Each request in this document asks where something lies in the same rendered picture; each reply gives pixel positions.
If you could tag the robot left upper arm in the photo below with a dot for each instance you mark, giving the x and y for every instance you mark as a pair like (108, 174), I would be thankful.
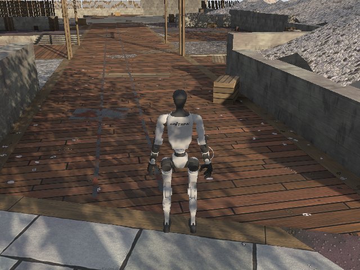
(162, 119)

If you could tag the right robot shin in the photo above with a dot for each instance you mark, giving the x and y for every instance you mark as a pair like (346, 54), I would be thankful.
(193, 207)

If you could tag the robot right hand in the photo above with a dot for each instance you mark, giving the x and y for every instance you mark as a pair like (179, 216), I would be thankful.
(208, 171)

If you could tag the robot left foot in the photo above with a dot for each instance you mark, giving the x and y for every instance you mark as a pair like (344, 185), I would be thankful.
(167, 227)

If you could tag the robot left hand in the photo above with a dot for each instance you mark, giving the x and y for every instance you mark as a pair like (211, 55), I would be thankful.
(151, 171)

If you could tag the left robot forearm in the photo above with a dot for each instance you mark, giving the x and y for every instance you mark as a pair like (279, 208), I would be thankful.
(154, 152)

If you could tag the right robot forearm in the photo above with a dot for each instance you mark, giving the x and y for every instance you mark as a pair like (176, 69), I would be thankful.
(205, 152)

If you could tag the robot right upper arm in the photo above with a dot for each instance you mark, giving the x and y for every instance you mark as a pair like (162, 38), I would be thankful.
(199, 128)

